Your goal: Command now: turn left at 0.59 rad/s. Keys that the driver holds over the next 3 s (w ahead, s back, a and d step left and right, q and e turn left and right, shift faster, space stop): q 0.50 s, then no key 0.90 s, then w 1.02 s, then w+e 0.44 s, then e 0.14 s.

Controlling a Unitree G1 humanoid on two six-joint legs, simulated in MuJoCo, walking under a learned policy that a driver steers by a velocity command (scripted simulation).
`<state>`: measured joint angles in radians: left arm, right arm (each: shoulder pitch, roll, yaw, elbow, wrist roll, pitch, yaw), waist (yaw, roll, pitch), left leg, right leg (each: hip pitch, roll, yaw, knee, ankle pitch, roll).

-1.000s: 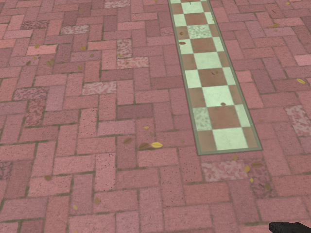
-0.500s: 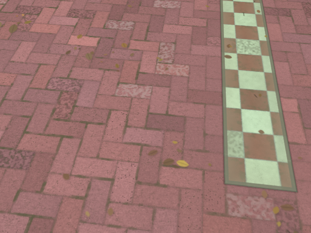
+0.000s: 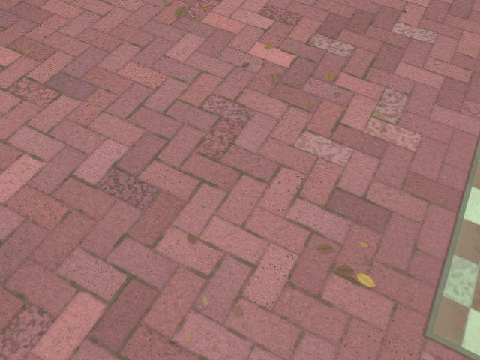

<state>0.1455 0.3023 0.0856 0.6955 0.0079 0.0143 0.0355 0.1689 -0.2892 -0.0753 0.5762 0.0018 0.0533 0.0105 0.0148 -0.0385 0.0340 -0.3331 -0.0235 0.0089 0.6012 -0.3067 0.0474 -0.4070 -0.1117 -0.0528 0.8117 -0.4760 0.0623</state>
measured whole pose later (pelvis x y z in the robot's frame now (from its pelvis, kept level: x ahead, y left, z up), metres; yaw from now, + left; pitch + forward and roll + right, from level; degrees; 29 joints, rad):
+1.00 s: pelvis -0.02 +0.03 +0.01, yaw +24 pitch -1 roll +0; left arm 0.21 0.27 0.03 0.77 0.02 0.00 0.01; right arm 0.16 -0.21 -0.01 0.64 -0.02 0.01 0.00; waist 0.03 -0.02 0.02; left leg -0.22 -0.04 -0.03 0.53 -0.30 0.03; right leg -0.22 -0.06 -0.01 0.50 -0.27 0.06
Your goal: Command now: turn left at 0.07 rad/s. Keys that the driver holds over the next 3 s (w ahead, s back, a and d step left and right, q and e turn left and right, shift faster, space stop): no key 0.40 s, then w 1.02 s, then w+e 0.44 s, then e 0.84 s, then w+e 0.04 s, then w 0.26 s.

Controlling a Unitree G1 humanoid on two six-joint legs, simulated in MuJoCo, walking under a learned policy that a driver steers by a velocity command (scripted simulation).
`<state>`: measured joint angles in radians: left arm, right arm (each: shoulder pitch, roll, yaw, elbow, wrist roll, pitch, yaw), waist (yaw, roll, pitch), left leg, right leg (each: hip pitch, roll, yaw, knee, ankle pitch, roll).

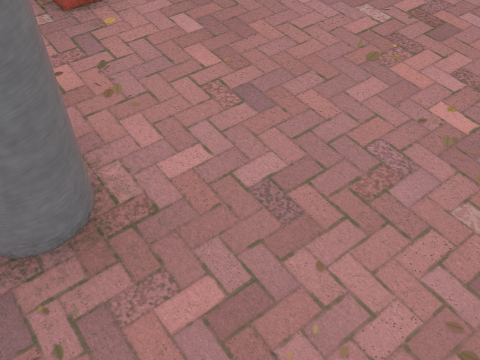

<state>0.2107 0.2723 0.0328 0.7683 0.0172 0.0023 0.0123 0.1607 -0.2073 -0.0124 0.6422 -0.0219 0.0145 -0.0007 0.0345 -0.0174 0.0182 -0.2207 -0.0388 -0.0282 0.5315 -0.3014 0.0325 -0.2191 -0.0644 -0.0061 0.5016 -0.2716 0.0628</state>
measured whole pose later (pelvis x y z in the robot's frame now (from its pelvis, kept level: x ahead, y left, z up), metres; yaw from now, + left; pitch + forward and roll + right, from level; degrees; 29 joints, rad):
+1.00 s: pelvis +0.17 -0.06 +0.01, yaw +0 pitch +2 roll +1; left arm 0.47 0.21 0.01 0.95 0.00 -0.07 0.01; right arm 0.04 -0.26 -0.05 0.72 0.02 -0.07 0.04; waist 0.09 0.04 0.02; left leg -0.65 0.07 0.01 0.66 0.03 0.00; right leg 0.11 0.03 -0.03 0.16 -0.29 -0.05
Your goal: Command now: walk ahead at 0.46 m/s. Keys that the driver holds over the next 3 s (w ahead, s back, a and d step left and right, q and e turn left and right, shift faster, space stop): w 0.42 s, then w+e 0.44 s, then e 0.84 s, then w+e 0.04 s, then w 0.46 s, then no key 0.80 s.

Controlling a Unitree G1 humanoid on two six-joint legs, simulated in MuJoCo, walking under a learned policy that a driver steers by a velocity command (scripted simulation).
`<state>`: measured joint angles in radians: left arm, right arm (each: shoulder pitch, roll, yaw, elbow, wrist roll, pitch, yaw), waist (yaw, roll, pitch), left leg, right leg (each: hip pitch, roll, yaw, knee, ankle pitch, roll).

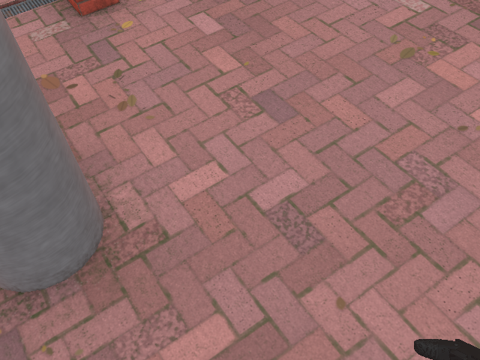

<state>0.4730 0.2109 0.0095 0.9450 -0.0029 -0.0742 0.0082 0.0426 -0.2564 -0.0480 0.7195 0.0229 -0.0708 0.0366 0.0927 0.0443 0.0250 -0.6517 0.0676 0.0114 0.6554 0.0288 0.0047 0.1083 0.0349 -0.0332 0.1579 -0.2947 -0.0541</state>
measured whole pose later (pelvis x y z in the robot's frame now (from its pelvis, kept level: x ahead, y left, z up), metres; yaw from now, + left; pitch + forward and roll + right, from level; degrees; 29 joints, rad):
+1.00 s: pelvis +0.57 -0.06 +0.01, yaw -16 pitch +2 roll +1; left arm 0.34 0.28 0.06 0.73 -0.01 -0.04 0.01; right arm 0.04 -0.30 -0.04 0.75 -0.02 -0.09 0.00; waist 0.05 0.03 0.04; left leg -0.66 0.06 -0.11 0.69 -0.03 -0.05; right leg -0.17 0.11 0.12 0.34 -0.20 -0.09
